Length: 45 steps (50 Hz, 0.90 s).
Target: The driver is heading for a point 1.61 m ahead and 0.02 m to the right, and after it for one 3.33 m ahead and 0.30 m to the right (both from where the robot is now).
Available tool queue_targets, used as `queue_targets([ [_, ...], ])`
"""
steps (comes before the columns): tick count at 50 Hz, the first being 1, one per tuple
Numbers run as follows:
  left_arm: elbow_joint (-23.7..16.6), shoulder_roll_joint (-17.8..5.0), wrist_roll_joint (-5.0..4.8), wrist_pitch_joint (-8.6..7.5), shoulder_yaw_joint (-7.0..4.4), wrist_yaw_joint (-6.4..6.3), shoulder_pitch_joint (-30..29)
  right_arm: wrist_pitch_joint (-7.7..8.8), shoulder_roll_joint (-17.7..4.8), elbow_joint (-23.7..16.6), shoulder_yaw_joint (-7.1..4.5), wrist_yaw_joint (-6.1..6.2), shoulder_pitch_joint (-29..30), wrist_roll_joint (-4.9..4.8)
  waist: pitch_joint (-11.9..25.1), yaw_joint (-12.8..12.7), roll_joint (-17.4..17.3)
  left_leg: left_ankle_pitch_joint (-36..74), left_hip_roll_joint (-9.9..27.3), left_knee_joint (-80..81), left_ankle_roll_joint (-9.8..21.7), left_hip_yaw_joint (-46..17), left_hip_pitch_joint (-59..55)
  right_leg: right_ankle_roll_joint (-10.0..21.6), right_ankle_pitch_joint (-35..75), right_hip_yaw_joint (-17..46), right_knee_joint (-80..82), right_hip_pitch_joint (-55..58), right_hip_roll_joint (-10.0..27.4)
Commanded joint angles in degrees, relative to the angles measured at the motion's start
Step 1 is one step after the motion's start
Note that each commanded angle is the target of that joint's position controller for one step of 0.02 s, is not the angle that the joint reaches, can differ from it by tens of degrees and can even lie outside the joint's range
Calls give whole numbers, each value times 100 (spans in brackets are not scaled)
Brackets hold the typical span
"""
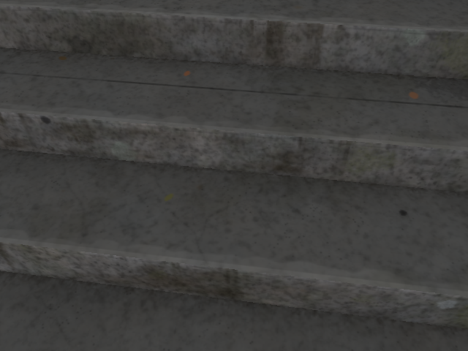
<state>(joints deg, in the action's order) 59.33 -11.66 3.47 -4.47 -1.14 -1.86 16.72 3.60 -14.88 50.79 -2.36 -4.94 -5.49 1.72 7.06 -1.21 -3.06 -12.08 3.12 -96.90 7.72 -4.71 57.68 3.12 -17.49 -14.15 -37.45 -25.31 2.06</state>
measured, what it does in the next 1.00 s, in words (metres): climbs: left foot, then right foot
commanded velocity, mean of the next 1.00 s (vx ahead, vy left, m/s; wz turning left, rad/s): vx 0.05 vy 0.00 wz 0.24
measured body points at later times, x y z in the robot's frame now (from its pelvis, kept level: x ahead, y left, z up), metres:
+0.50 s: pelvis +0.10 +0.01 +0.02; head +0.11 +0.01 +0.47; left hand +0.21 +0.26 -0.09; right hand +0.24 -0.22 -0.11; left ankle +0.12 +0.12 -0.72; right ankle +0.06 -0.13 -0.58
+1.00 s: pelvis +0.09 -0.02 +0.02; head +0.10 -0.03 +0.47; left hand +0.14 +0.22 -0.11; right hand +0.22 -0.22 -0.12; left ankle +0.12 +0.12 -0.72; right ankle +0.08 -0.13 -0.72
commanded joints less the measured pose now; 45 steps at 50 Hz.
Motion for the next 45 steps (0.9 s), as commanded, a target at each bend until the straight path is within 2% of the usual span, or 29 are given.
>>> queue_targets([
  [1,-911,-70,184,-320,47,46,-1461,-54,312,-276,216,-254,-148,-60,165,647,380,314,407,561,-174,336,-893,862,2991,376,2318,-168,1013],
  [4,-1148,-516,164,-351,14,38,-1524,0,-142,-277,69,-259,-168,-54,351,652,297,625,303,1187,-273,556,-1635,753,4355,-176,2256,334,944],
  [8,-1121,-1294,28,-357,-299,112,-1069,-16,-204,-600,3,-122,248,-10,43,360,709,121,163,4196,-624,732,-2262,920,5403,-148,1877,1965,1358],
  [10,-1090,-1186,-73,-308,-406,228,-796,-40,-71,-575,-1,49,58,24,-148,229,761,215,9,5697,-792,795,-2224,1057,5491,161,1450,2918,1735],
  [11,-1117,-1144,-67,-204,-405,288,-926,-4,-4,-525,-11,129,-175,-39,-204,371,656,1038,-174,6607,-678,958,-2664,1033,5491,162,1129,2917,1734],
  [12,-1048,-944,-134,-113,-367,367,-723,83,-137,-458,-95,279,-320,-68,-17,345,613,1684,-538,7424,-485,1104,-3360,801,5170,147,629,2823,1492],
  [13,-1031,-601,-116,-41,-297,501,-356,123,-493,-456,-263,525,-540,26,429,233,271,3221,-538,7386,-107,716,-4389,334,4305,51,-143,2399,1164],
  [14,-1344,-28,-91,11,-140,509,236,118,-1277,-571,-482,748,-882,33,1448,-92,-916,6704,857,6814,1454,-863,-6347,-410,725,-207,-1463,764,600],
  [15,-1617,-82,-214,-13,-82,468,61,128,-1305,-518,-528,733,-1355,-29,1657,349,-939,5581,1930,7502,2169,-2403,-7188,-807,-2520,406,-2490,-704,-205],
  [16,-1604,-122,-208,67,-63,636,-821,207,-1197,-71,-590,643,-1579,117,654,721,-420,4251,1717,7501,1567,-2115,-6418,-767,-2606,1224,-4257,-1609,-60],
  [17,-1556,-214,-187,94,-97,659,-1055,186,-1149,72,-623,548,-1520,61,281,767,-531,3523,1482,7540,1275,-1655,-5856,-651,-2463,1424,-5633,-2273,24],
  [18,-1445,-579,-176,119,-239,592,-848,130,-783,-99,-516,512,-993,-55,307,531,-218,3296,1501,7648,1167,-1450,-5307,-527,-2292,1658,-6339,-2344,138],
  [19,-1454,-456,-107,88,-204,539,-831,95,-432,-217,-367,452,-418,-135,59,224,195,2826,1380,7853,1052,-1252,-4361,-422,-1761,1835,-6171,-2130,211],
  [20,-1524,-263,-53,91,-118,513,-863,45,-212,-384,-248,424,24,-120,56,-38,303,2249,1138,8004,891,-996,-3599,-383,-1390,1856,-5983,-1611,238],
  [22,-1327,-187,-174,161,-92,587,-224,32,-132,-938,-78,378,1049,-94,372,-509,159,2421,701,7875,598,-316,-2680,-564,-730,1651,-5970,-366,105],
  [24,-1310,-339,-180,136,-151,652,144,131,-362,-1540,-45,359,1966,-142,345,-873,440,2704,194,7547,103,327,-2230,-956,241,1477,-3468,835,309],
  [26,-1307,-78,-286,131,-83,742,-98,148,-491,-1298,-72,377,1420,-277,129,-572,5,3217,302,7120,156,104,-3038,-1231,124,1229,-768,1069,300],
  [27,-1219,-36,-492,95,-51,750,-73,88,-525,-970,-118,286,673,-349,44,-281,37,2878,439,6882,208,-252,-3737,-1295,819,1148,594,1080,166],
  [28,-1099,-73,-520,14,-14,657,-115,-6,-336,-531,-117,93,-352,-428,-17,75,70,2356,605,6825,246,-648,-4290,-1180,1714,1137,1535,1052,70],
  [29,-1065,-450,-378,-89,-81,533,4,-94,-108,-291,-94,-139,-1123,-388,280,364,141,1902,442,6610,-101,-626,-4628,-756,2884,1416,1012,1251,295],
  [30,-1284,-839,-388,-161,-111,590,-701,-140,69,-247,-116,-175,-1789,-302,490,1058,764,1070,-44,6418,-536,-7,-4845,-143,3482,1647,655,1087,464],
  [31,-1358,-666,-331,-166,-104,724,-1217,-139,-10,-392,-97,-156,-1156,-250,148,973,789,534,-214,6401,-705,285,-4709,-1,2228,1611,759,495,438],
  [33,-1340,-305,-425,-215,-71,846,-1279,-165,-164,-735,-133,-18,36,-180,-313,613,798,-185,-200,6426,-831,402,-4151,-62,393,1846,1187,280,458],
  [34,-1388,-222,-471,-234,-50,853,-1336,-166,-285,-768,-181,53,220,-231,-487,488,697,-245,-182,6589,-870,299,-3804,-132,175,2018,1260,467,532],
  [36,-1244,-547,-465,-211,-156,718,-892,-93,-165,-867,-198,139,548,-271,-555,274,542,35,-142,6625,-850,179,-3646,-212,188,2243,1410,782,683],
  [39,-1169,-428,-426,-186,-148,647,-776,-45,16,-795,-191,184,509,-272,-511,247,574,467,-82,6725,-806,117,-3750,-167,571,2127,1402,1080,619],
  [40,-1131,-236,-298,-56,-113,152,-383,-76,501,-526,4,366,-424,-38,-191,264,622,676,57,6866,-672,104,-4531,-125,1297,1962,1751,965,729],
  [41,-1066,-202,-283,-12,-72,-45,-421,-94,423,-434,-14,468,-446,-4,-575,286,531,842,66,6984,-696,77,-4479,-158,1433,1820,1666,1003,578],
  [45,-1008,-253,-336,79,-106,-118,-213,-119,169,-387,-33,567,-508,-57,-561,116,384,1029,161,7204,-686,2,-4287,-149,1403,1617,1618,1601,441],
])
Velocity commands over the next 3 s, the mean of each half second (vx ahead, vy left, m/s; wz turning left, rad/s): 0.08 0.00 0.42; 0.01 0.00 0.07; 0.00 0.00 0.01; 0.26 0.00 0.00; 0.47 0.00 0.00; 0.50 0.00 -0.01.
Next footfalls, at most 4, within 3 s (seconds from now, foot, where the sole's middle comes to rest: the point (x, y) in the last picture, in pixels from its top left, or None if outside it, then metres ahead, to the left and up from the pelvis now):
0.24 left None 0.15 0.13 -0.75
0.56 right None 0.12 -0.12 -0.75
2.20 right None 0.46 -0.01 -0.60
2.74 left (186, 217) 0.78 0.18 -0.45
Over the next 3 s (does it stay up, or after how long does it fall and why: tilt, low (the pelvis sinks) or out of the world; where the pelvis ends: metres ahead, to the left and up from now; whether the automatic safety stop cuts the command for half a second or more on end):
stays up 0.74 0.14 0.30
